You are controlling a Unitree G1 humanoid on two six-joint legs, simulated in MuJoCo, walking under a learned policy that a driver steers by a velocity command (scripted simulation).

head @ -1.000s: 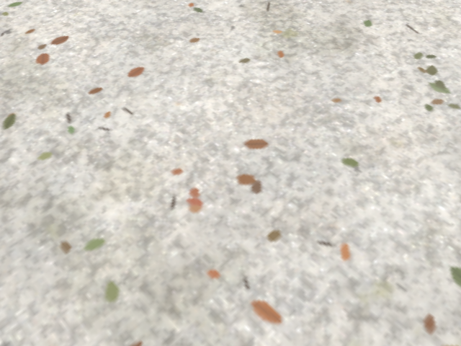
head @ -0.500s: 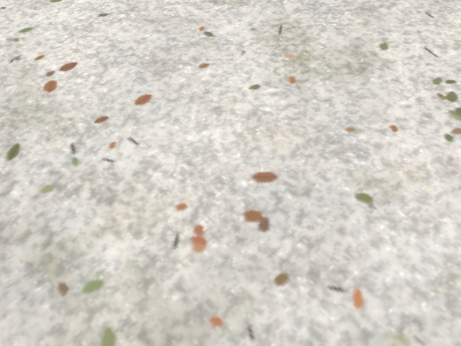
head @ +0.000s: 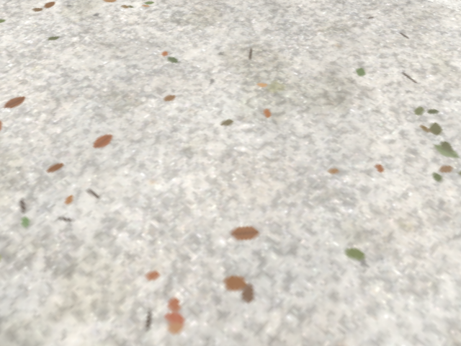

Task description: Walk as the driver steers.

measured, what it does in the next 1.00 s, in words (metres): walks ahead, turning right: right foot, then left foot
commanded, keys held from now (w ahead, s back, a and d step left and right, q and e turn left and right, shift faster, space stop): w+e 0.44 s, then w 0.56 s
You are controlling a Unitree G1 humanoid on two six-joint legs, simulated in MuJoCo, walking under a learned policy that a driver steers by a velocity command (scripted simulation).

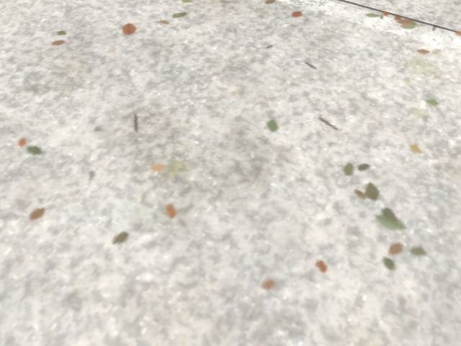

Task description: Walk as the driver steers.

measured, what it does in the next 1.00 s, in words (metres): walks ahead, turning left: right foot, then left foot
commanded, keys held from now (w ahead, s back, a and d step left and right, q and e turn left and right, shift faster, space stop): w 0.26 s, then w+q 0.74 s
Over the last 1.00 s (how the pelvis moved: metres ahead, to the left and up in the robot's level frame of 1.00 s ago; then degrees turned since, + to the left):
0.58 -0.12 -0.01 -17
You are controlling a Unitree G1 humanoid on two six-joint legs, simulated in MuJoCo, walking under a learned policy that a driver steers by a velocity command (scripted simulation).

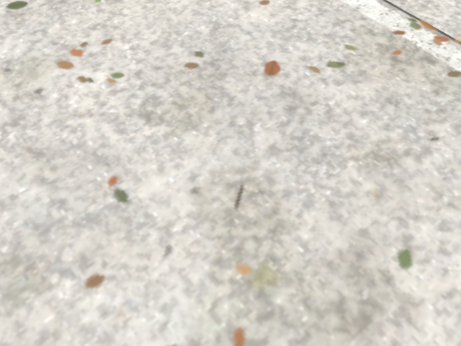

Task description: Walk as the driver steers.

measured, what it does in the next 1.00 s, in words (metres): walks ahead, turning left: right foot, then left foot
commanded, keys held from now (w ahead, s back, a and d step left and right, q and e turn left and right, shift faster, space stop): w+q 0.96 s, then w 0.04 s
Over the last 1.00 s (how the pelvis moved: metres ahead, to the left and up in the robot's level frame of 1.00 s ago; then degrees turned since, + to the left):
0.51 0.05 -0.02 22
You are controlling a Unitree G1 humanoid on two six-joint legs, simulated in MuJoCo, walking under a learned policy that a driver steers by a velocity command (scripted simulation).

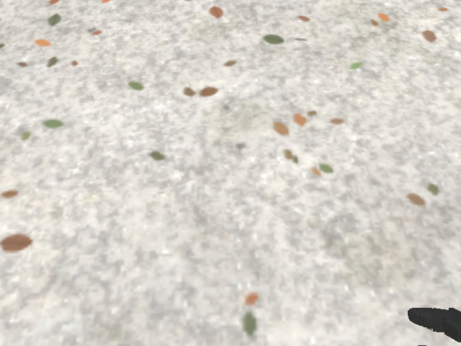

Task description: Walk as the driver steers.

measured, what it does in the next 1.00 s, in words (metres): walks ahead, turning left: right foot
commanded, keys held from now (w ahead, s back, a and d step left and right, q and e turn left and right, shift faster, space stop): w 0.52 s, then w+q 0.48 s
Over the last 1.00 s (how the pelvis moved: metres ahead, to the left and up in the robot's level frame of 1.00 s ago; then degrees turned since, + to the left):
0.51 0.12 0.00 36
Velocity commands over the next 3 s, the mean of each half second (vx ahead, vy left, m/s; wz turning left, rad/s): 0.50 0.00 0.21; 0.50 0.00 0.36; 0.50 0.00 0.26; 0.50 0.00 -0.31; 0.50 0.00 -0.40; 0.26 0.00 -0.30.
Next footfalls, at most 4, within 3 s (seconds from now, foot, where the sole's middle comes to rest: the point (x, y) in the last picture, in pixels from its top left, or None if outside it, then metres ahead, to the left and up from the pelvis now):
0.50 right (291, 331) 0.48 -0.12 -0.75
1.06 left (195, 246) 0.72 0.17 -0.75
1.60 right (227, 154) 1.10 0.10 -0.75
2.10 left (162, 106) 1.32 0.37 -0.75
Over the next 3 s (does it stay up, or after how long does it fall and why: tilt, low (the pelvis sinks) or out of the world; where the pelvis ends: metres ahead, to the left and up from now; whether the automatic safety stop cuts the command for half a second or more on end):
stays up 1.59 0.22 0.03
